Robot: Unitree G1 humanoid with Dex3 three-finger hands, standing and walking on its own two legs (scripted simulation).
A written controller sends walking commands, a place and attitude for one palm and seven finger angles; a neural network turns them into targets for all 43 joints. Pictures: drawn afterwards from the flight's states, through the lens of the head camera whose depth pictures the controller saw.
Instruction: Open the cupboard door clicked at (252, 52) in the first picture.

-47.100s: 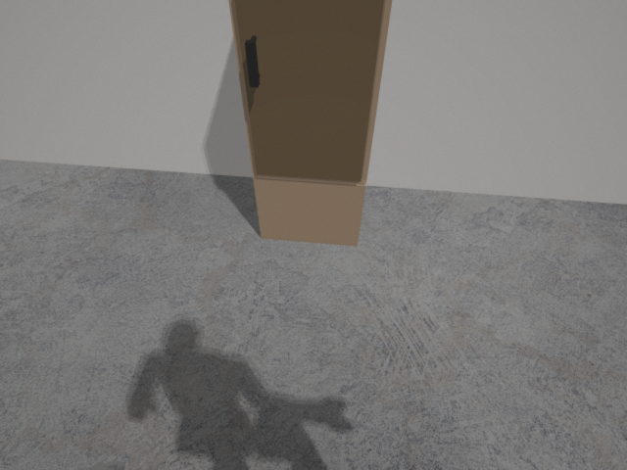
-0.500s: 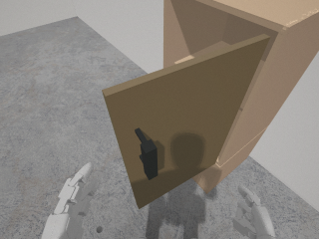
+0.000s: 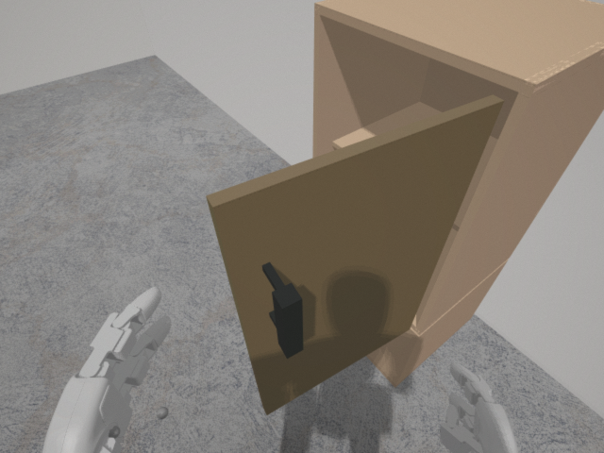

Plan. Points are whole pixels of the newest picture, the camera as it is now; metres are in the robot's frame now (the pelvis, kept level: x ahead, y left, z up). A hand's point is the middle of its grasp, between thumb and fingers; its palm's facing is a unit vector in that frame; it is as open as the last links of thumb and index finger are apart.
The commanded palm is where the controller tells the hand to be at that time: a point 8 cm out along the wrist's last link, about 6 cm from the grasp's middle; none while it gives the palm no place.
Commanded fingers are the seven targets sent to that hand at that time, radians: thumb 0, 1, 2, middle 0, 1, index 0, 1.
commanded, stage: draw the hand back to the body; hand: left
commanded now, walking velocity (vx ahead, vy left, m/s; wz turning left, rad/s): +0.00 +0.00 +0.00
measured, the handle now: (280, 309) +0.28 +0.05 +0.09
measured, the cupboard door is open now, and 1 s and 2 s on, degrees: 82 82 82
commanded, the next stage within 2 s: step back with the hand held close in 1.16 s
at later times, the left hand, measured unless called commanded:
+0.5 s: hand (69, 351) +0.18 +0.22 +0.17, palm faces +0.30 -0.87 -0.39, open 12.5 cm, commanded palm +0.13 +0.27 +0.20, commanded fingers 0.00 0.44 0.70 -0.18 -0.30 -0.18 -0.30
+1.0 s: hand (30, 298) +0.21 +0.26 +0.21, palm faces +0.40 -0.82 -0.40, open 7.6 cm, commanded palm +0.15 +0.30 +0.23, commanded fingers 0.00 0.90 0.90 -0.20 -0.30 -0.20 -0.30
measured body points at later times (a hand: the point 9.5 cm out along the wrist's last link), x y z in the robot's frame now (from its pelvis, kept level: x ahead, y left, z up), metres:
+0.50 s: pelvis +0.01 +0.01 +0.04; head +0.00 -0.01 +0.49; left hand +0.16 +0.27 +0.19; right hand +0.21 -0.20 -0.03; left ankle -0.02 +0.09 -0.68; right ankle +0.00 -0.11 -0.68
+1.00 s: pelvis +0.02 +0.00 +0.06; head +0.00 -0.01 +0.50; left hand +0.18 +0.30 +0.23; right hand +0.20 -0.22 -0.03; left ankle -0.02 +0.09 -0.68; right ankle +0.00 -0.11 -0.68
